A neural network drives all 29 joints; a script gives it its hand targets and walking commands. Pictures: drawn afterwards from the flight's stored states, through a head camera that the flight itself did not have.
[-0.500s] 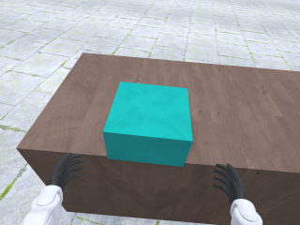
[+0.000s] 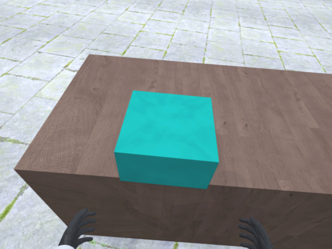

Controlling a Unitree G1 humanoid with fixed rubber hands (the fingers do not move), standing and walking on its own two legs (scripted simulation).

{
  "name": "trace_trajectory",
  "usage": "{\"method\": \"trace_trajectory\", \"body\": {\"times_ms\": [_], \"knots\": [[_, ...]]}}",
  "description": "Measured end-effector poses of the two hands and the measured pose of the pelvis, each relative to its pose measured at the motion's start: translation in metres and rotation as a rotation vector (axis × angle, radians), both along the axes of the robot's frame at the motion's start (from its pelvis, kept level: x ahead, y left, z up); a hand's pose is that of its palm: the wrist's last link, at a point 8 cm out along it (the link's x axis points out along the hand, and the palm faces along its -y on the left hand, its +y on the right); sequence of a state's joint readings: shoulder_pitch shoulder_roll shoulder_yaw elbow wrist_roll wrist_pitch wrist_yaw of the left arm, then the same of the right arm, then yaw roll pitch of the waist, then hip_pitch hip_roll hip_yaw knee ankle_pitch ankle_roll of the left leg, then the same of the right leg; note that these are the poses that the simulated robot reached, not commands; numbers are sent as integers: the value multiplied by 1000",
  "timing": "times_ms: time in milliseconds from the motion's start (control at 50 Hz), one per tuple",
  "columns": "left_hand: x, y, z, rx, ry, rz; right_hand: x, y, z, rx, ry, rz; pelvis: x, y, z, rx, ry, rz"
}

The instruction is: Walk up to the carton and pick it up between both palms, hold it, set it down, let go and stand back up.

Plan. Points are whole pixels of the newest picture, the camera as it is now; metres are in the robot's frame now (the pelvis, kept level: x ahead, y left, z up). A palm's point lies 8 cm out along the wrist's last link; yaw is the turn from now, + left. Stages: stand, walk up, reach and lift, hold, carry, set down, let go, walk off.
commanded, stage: set down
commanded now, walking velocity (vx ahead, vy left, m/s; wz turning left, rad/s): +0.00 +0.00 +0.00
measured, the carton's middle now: (167, 137) +0.46 +0.02 -0.02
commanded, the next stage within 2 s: let go in 0.10 s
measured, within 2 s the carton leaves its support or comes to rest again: neither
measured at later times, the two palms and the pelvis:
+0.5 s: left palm out of the picture +0.15 +0.23 -0.08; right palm out of the picture +0.15 -0.22 -0.08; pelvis +0.00 +0.01 +0.00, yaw -1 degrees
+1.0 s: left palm out of the picture +0.05 +0.25 -0.12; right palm out of the picture +0.04 -0.24 -0.13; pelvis +0.00 +0.01 +0.00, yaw +0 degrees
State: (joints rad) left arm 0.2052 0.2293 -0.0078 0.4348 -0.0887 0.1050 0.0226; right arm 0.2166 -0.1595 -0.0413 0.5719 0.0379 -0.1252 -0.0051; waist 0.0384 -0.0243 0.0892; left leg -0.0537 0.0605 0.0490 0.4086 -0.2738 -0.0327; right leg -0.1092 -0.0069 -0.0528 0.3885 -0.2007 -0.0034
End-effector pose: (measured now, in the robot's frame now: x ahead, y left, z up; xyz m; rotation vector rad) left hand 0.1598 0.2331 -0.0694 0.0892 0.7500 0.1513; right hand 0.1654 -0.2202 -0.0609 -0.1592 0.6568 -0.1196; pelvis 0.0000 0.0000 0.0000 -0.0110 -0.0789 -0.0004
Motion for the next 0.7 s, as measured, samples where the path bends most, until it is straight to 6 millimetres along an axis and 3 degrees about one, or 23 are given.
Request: {"method": "trace_trajectory", "body": {"times_ms": [140,320,440,600,700], "knots": [[4,-3,-1,16,18,-39,-1,6,-5,9,3,1,5,4,0,-7,-12,-7],[-12,1,-6,37,94,-39,-21,9,-21,21,64,1,5,9,0,-7,-32,-13],[-13,3,-6,50,94,-37,-22,7,-21,5,57,16,-1,9,0,-3,-27,-17],[-7,-8,-7,33,82,-51,-20,2,-18,-6,53,21,-5,5,-1,-1,-19,-19],[-11,-13,-12,53,63,-91,-32,-3,-27,-13,139,16,-5,3,-2,0,4,-2]]}}
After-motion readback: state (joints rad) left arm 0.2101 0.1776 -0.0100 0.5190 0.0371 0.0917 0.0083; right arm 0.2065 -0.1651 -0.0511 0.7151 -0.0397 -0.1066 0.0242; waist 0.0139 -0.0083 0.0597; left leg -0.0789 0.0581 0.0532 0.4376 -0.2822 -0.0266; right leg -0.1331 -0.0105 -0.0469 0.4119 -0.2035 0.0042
